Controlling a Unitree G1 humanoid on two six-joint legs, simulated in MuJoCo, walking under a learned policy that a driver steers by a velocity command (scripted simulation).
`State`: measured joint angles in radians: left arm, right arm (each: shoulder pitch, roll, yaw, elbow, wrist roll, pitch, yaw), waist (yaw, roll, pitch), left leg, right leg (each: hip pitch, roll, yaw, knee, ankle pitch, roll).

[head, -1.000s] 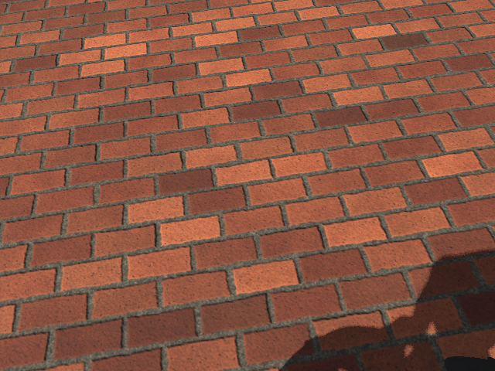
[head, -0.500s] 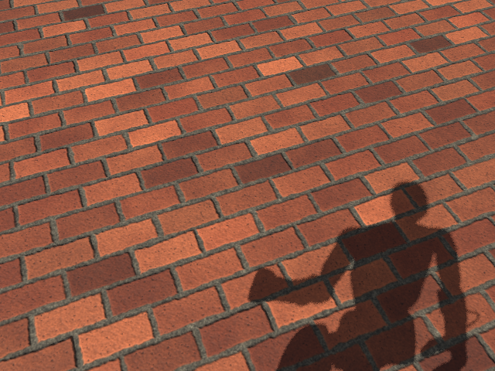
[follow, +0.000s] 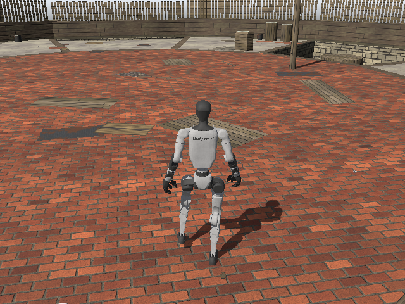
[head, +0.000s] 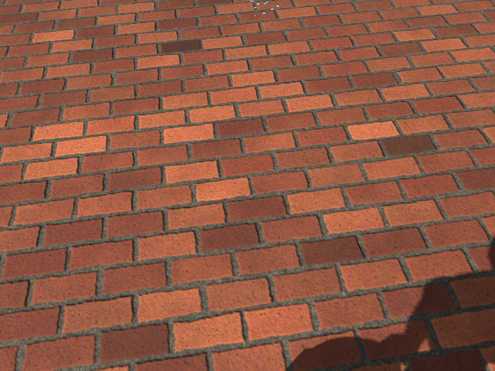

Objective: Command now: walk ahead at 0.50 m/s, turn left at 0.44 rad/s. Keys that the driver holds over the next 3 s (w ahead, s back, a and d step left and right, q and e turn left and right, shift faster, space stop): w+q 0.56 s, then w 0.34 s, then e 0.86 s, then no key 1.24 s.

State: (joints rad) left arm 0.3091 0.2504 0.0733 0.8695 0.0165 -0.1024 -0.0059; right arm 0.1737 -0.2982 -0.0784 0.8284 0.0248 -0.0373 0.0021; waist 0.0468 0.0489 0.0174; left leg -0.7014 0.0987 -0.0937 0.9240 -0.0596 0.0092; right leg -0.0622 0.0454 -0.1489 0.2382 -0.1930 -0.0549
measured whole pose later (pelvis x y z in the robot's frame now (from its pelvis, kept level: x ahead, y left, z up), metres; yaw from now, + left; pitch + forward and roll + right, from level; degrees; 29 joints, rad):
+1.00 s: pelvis +0.55 +0.11 +0.00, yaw +24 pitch +2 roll -1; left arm 0.34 0.25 0.05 0.86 0.00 -0.09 -0.02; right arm 0.17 -0.28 -0.06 0.69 0.00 -0.06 -0.01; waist 0.06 0.04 0.03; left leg -0.60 0.07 -0.05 0.89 -0.24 -0.01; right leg -0.17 0.06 0.00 0.31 -0.17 -0.05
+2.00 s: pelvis +0.66 +0.16 -0.01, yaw -5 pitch +2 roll +1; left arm 0.16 0.28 0.05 0.66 0.00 0.03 0.02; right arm 0.13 -0.29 -0.07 0.78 0.01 0.01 -0.02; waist 0.01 0.00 0.02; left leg -0.34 0.00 -0.04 0.66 -0.33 -0.06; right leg -0.30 0.07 0.12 0.51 -0.23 -0.04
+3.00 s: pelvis +0.68 +0.20 -0.01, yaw -6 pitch -2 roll +0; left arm 0.20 0.24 0.04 0.97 0.01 0.02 0.04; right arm 0.19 -0.25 0.00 1.01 0.00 -0.02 -0.02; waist -0.01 0.00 0.04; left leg -0.16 -0.03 -0.01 0.48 -0.28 0.02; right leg -0.20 0.02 0.12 0.47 -0.24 0.02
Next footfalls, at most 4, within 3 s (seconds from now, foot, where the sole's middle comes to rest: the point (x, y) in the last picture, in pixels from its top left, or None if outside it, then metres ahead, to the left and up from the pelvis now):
0.24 left None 0.29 0.15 -0.78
0.72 right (262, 327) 0.62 0.04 -0.78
1.18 left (165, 290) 0.72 0.33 -0.78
1.58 right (255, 296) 0.71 0.06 -0.78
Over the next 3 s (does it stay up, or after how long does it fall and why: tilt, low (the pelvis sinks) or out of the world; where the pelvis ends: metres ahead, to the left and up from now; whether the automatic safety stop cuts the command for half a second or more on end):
stays up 0.68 0.20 -0.01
